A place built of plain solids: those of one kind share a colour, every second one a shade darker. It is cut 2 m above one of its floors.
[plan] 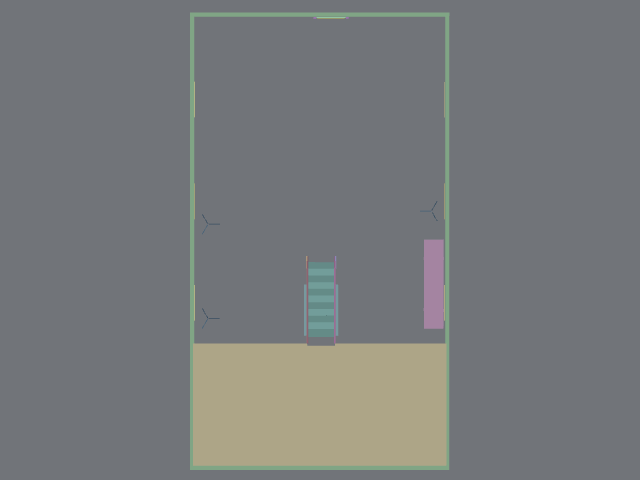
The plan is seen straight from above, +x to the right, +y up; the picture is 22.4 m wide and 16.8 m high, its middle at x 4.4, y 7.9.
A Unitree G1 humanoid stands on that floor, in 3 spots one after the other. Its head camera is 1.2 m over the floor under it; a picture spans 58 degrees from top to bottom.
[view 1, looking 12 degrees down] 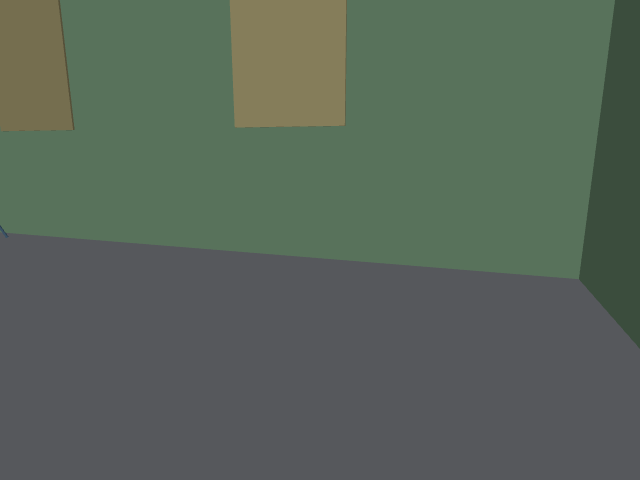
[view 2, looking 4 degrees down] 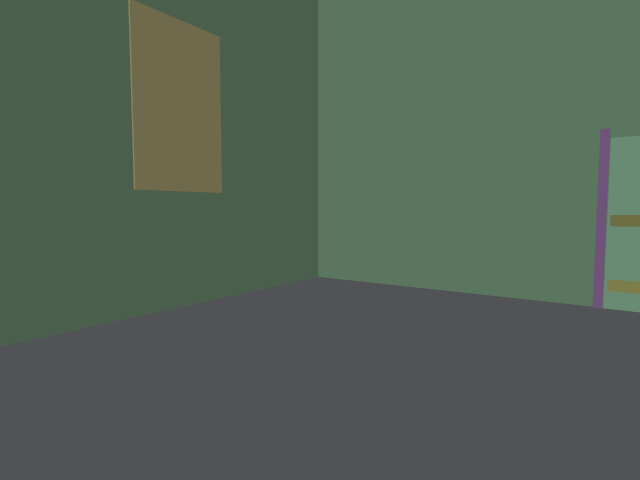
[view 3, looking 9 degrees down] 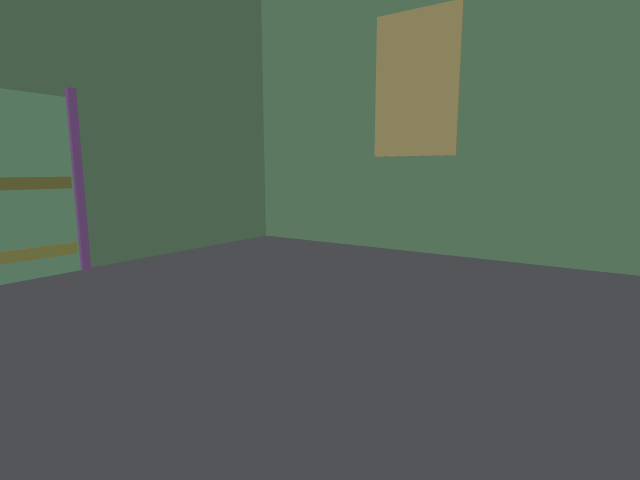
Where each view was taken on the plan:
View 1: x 4.44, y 14.61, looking -162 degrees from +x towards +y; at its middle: wall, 4.77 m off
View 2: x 4.44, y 9.43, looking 125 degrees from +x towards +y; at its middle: wall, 7.69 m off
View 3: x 2.63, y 10.32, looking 34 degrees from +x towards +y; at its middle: wall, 7.51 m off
